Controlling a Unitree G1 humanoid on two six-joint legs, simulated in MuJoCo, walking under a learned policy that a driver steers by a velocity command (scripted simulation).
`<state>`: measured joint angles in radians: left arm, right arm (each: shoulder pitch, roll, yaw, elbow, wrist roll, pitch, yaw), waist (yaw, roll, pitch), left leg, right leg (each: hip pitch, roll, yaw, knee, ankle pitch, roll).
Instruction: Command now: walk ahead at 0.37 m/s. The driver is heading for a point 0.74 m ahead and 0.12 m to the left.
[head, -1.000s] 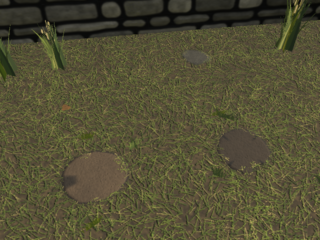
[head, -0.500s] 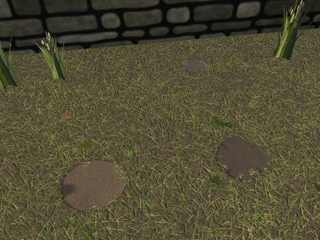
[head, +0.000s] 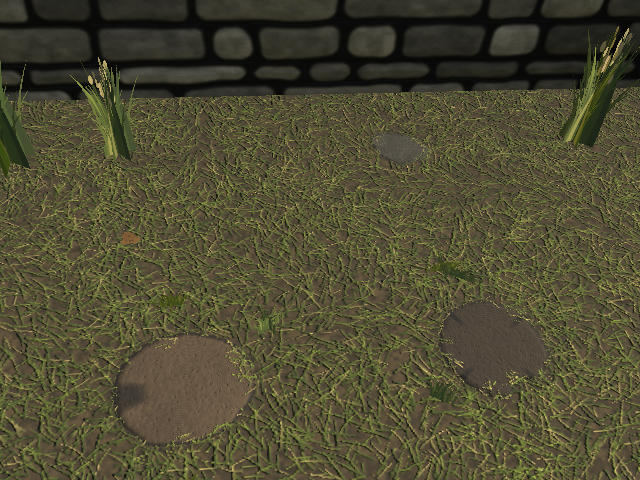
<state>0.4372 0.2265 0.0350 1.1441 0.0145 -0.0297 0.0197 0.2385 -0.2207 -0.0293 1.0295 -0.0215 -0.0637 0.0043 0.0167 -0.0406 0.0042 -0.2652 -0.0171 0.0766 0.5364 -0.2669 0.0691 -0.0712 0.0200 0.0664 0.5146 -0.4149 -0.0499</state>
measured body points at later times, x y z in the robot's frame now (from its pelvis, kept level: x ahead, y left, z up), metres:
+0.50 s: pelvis +0.26 +0.01 -0.02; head +0.29 +0.01 +0.43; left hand +0.42 +0.24 -0.14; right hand +0.15 -0.21 -0.16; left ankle +0.03 +0.08 -0.68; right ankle +0.36 -0.03 -0.73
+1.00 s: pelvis +0.55 +0.04 -0.01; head +0.58 +0.05 +0.44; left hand +0.43 +0.27 -0.15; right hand +0.75 -0.16 -0.12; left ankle +0.67 +0.12 -0.73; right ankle +0.36 -0.04 -0.72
